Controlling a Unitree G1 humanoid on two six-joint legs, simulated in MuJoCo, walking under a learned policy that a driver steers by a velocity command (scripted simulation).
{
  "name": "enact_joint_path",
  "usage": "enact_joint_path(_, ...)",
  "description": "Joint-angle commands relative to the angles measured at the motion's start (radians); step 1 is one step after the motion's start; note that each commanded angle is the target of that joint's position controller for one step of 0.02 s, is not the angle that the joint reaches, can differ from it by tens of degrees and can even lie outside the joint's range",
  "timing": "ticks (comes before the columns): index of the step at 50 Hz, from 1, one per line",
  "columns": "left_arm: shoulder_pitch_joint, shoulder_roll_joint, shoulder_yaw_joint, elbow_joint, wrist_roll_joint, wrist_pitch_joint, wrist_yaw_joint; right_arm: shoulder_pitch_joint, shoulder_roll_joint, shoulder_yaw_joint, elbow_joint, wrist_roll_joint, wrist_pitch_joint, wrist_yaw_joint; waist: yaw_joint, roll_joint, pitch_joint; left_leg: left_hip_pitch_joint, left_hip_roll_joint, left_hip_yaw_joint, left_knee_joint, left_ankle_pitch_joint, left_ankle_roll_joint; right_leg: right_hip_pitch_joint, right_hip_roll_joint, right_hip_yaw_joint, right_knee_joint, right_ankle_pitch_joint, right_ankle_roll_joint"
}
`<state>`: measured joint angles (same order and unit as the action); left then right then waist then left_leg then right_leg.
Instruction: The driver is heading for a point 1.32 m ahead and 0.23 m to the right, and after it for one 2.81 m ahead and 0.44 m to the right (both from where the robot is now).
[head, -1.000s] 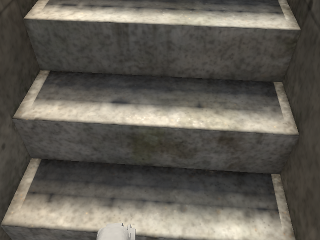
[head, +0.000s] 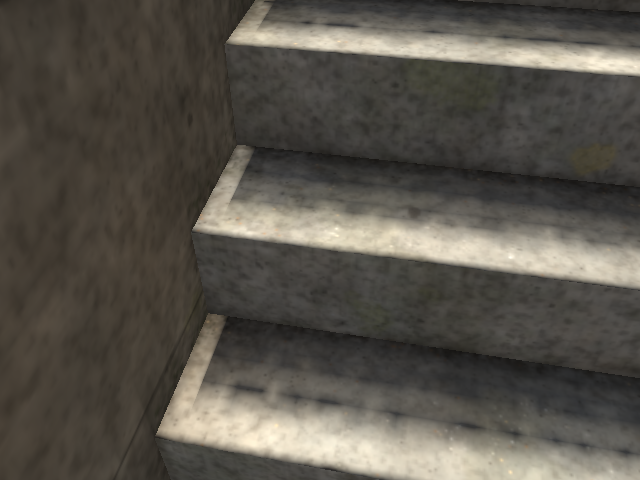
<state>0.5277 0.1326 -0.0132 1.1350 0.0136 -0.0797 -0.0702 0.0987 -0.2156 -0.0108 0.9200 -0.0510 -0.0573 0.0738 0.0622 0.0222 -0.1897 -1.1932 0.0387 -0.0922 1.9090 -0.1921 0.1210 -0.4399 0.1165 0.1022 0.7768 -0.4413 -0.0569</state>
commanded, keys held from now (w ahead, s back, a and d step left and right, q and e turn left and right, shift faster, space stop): w+e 0.62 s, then w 0.38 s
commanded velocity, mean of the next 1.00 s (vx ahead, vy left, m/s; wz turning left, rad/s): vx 0.50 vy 0.00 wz -0.46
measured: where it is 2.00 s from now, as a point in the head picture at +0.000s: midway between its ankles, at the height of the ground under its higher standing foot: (566, 195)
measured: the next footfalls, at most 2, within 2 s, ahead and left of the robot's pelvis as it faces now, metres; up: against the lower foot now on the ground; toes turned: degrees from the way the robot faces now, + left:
left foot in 0.20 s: +0.31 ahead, +0.20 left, +0.20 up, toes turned -5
right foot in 0.82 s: +0.51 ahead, -0.15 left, +0.39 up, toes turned -32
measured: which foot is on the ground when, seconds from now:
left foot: up 0.00-0.18, down 0.20-0.84, up 0.86-1.00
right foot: down 0.00-0.24, up 0.26-0.80, down 0.82-1.00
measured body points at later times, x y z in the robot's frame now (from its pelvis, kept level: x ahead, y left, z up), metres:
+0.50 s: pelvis +0.24 +0.08 +0.21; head +0.23 +0.11 +0.66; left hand +0.33 +0.30 +0.05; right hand +0.10 -0.12 +0.07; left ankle +0.27 +0.20 -0.51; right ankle +0.26 -0.05 -0.16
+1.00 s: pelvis +0.46 -0.08 +0.34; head +0.45 -0.06 +0.79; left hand +0.65 +0.09 +0.20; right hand +0.44 -0.33 +0.21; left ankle +0.44 +0.11 -0.11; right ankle +0.48 -0.13 -0.32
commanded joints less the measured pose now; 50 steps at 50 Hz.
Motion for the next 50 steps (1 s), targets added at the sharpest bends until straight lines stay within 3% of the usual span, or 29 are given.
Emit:
enact_joint_path(1,-0.033,0.112,0.015,-0.036,0.007,-0.054,0.033,-0.130,-0.008,0.023,-0.096,0.004,-0.012,-0.045,0.008,-0.129,0.110,-0.211,-0.020,-0.003,0.315,-0.255,-0.040,0.102,-0.272,0.423,-0.302,0.160,-0.206)
enact_joint_path(2,0.143,0.088,0.007,0.061,0.043,-0.052,0.047,-0.234,0.025,0.049,-0.155,-0.013,-0.011,-0.042,0.067,-0.178,0.133,-0.461,-0.011,-0.047,0.378,-0.333,0.017,0.346,-0.318,0.473,-0.273,0.248,-0.203)
enact_joint_path(4,0.278,0.069,0.017,0.124,0.045,-0.047,0.070,-0.387,0.038,0.069,-0.271,-0.012,-0.015,-0.031,0.108,-0.164,0.115,-0.639,0.009,-0.051,0.301,-0.477,0.055,0.534,-0.351,0.480,-0.245,0.344,-0.173)
enact_joint_path(6,0.147,0.088,0.016,0.074,0.071,-0.026,0.033,-0.441,0.036,0.063,-0.355,0.004,0.010,-0.049,0.014,-0.081,0.186,-0.431,0.096,0.051,-0.113,-0.240,0.050,0.286,-0.321,0.475,-0.419,0.191,-0.162)
enact_joint_path(7,-0.066,0.155,0.047,-0.016,0.014,-0.008,-0.004,-0.547,0.043,0.084,-0.439,0.003,0.038,-0.039,-0.050,-0.038,0.211,0.045,0.089,0.138,-0.452,-0.418,0.046,-0.174,-0.326,0.409,-0.682,0.186,-0.178)
enact_joint_path(8,-0.035,0.234,0.069,-0.016,0.001,0.001,-0.013,-0.543,0.080,0.092,-0.456,0.024,0.065,-0.013,-0.089,-0.213,0.170,0.398,0.032,0.164,-0.361,-0.298,0.003,-0.414,-0.333,0.394,-0.746,0.423,-0.202)
enact_joint_path(9,-0.139,0.305,0.086,-0.098,-0.015,-0.012,-0.032,-0.453,0.043,0.071,-0.439,0.044,0.036,0.021,-0.168,-0.275,0.140,0.566,-0.058,0.235,-0.383,-0.240,-0.039,-0.391,-0.332,0.339,-0.663,1.157,-0.233)
enact_joint_path(10,-0.208,0.361,0.110,-0.118,-0.017,-0.029,-0.040,-0.158,-0.065,0.025,-0.323,0.060,0.020,0.023,-0.280,-0.222,-0.058,0.703,-0.133,0.211,-0.534,-0.091,-0.031,-0.124,-0.317,0.245,-0.439,1.805,-0.169)
enact_joint_path(11,-0.214,0.276,0.108,-0.143,-0.041,-0.047,-0.028,0.135,-0.134,-0.025,-0.225,0.009,0.011,0.007,-0.369,-0.057,-0.222,0.902,-0.102,0.052,-0.852,-0.011,0.007,-0.064,-0.216,0.230,-0.091,1.768,-0.112)
enact_joint_path(12,-0.087,0.000,0.019,-0.176,0.046,-0.034,-0.062,0.455,-0.243,-0.046,-0.081,0.014,0.017,-0.032,-0.308,0.246,-0.490,1.458,0.261,-0.642,-1.218,-0.038,0.228,-0.422,-0.001,0.171,0.270,0.962,-0.106)
enact_joint_path(13,-0.179,0.068,0.060,-0.139,0.032,-0.004,-0.091,0.512,-0.268,-0.044,-0.069,-0.040,0.061,-0.029,-0.382,0.283,-0.252,1.262,0.337,-1.118,-1.511,-0.566,0.261,-0.619,0.040,0.281,0.791,0.549,-0.079)
enact_joint_path(14,-0.280,0.025,0.051,-0.168,0.008,-0.001,-0.099,0.458,-0.279,-0.048,-0.011,-0.018,0.044,-0.023,-0.303,0.285,0.012,1.044,0.295,-0.953,-1.551,-0.856,0.150,-0.795,-0.036,0.170,1.049,0.571,-0.103)
enact_joint_path(15,-0.241,-0.019,0.032,-0.157,-0.019,0.001,-0.081,0.305,-0.249,-0.058,0.005,0.022,0.031,-0.021,-0.194,0.264,0.108,0.844,0.319,-0.757,-1.511,-0.753,0.161,-0.809,-0.113,0.080,1.193,0.582,-0.111)
enact_joint_path(17,-0.230,0.025,0.029,-0.140,-0.014,0.021,-0.056,0.125,0.063,0.013,0.039,0.030,0.028,-0.006,-0.089,-0.002,0.120,0.664,0.310,-0.441,-1.441,-0.513,0.133,-0.766,-0.150,0.086,1.423,0.555,-0.151)
enact_joint_path(19,-0.156,0.003,0.013,-0.127,-0.015,0.054,-0.044,0.051,0.146,0.036,0.063,0.009,-0.017,-0.033,-0.023,0.008,0.113,0.674,0.248,-0.176,-1.475,-0.326,0.068,-0.789,-0.155,0.121,1.345,0.527,-0.125)
enact_joint_path(20,-0.202,-0.003,-0.002,-0.170,0.006,0.072,-0.046,0.066,0.126,0.024,0.056,-0.017,-0.043,-0.042,-0.019,0.036,0.127,0.718,0.229,-0.064,-1.523,-0.284,0.071,-0.844,-0.180,0.051,1.307,0.507,-0.112)
enact_joint_path(23,-0.242,-0.073,-0.035,-0.198,-0.058,0.086,-0.048,0.023,0.038,0.003,0.072,-0.061,-0.047,-0.034,-0.017,0.090,0.137,0.722,0.271,0.065,-1.673,-0.311,0.097,-0.964,-0.182,-0.024,1.633,0.226,-0.101)
enact_joint_path(25,-0.310,-0.035,-0.052,-0.252,-0.060,0.083,-0.023,0.149,0.041,0.025,0.119,-0.091,-0.039,-0.021,-0.022,-0.014,0.176,0.879,0.278,0.080,-1.679,-0.370,0.072,-1.224,-0.164,0.013,1.716,0.217,-0.163)
enact_joint_path(32,-0.523,0.026,-0.077,-0.410,-0.005,0.132,-0.070,0.517,-0.030,0.061,0.207,-0.124,-0.064,-0.023,-0.076,0.065,0.139,1.104,0.263,0.233,-1.771,-0.141,0.075,-1.313,-0.300,-0.198,1.423,0.447,-0.196)
enact_joint_path(36,-0.658,0.004,-0.114,-0.474,0.036,0.171,-0.094,0.446,-0.034,0.046,0.159,-0.063,-0.042,0.010,-0.064,0.079,0.215,1.073,0.308,0.296,-1.947,0.146,0.144,-1.006,-0.354,-0.286,1.100,0.398,-0.209)
enact_joint_path(41,-0.600,0.088,-0.071,-0.522,0.025,0.146,-0.074,0.411,-0.215,-0.017,0.112,0.014,-0.056,0.038,0.058,0.284,0.061,1.424,0.290,0.324,-1.660,1.690,0.165,-0.457,-0.034,-0.445,0.403,-0.013,-0.139)
enact_joint_path(42,-0.466,0.135,-0.043,-0.498,0.003,0.138,-0.041,0.465,-0.228,-0.035,0.156,-0.057,-0.054,0.064,0.097,0.302,-0.039,1.330,0.256,0.302,-1.447,1.714,0.147,-0.175,-0.037,-0.324,0.277,0.180,-0.196)
enact_joint_path(43,-0.219,0.161,-0.031,-0.399,0.007,0.131,-0.022,0.608,-0.075,-0.006,0.147,-0.110,-0.056,0.070,0.093,0.064,-0.371,0.929,0.191,0.165,-1.132,1.294,0.110,0.436,-0.137,0.024,0.241,0.545,-0.336)
enact_joint_path(44,-0.024,0.292,0.020,-0.283,0.041,0.138,0.011,0.514,-0.056,-0.022,0.137,-0.066,-0.038,0.113,0.155,-0.112,-0.284,0.552,0.021,0.103,-0.887,0.336,0.065,0.624,-0.282,0.415,-0.174,0.422,-0.373)
enact_joint_path(45,0.200,0.346,0.066,-0.173,0.064,0.116,0.025,0.346,-0.047,-0.052,0.097,-0.002,-0.009,0.121,0.207,-0.135,-0.080,0.313,-0.099,-0.088,-0.246,0.302,0.059,0.496,-0.374,0.713,-0.395,0.266,-0.290)
enact_joint_path(46,-0.195,0.307,0.107,-0.257,0.032,0.093,0.079,0.184,0.003,-0.059,-0.058,0.105,-0.089,-0.029,0.064,-0.084,-0.097,0.408,-0.052,-0.153,0.087,0.186,-0.014,0.340,-0.388,0.620,-0.365,0.159,-0.150)
enact_joint_path(47,-0.303,0.222,0.096,-0.259,0.050,0.086,0.089,0.047,0.065,-0.035,-0.139,0.105,-0.105,-0.080,0.025,-0.035,0.021,0.301,-0.027,-0.123,0.201,0.259,-0.017,0.151,-0.364,0.517,-0.328,-0.050,-0.108)
enact_joint_path(48,-0.107,0.122,0.035,-0.160,0.030,0.054,0.012,0.166,0.077,-0.027,-0.004,0.059,-0.057,0.004,0.070,-0.176,0.192,0.080,-0.059,-0.265,0.284,0.381,0.057,0.072,-0.391,0.631,-0.366,0.031,-0.194)
enact_joint_path(50,-0.115,0.034,-0.004,-0.065,0.102,0.033,-0.043,0.165,0.090,-0.013,-0.028,0.063,-0.021,0.020,-0.062,0.007,0.182,-0.157,-0.044,-0.291,0.430,0.398,0.166,0.110,-0.389,0.463,-0.355,0.042,-0.100)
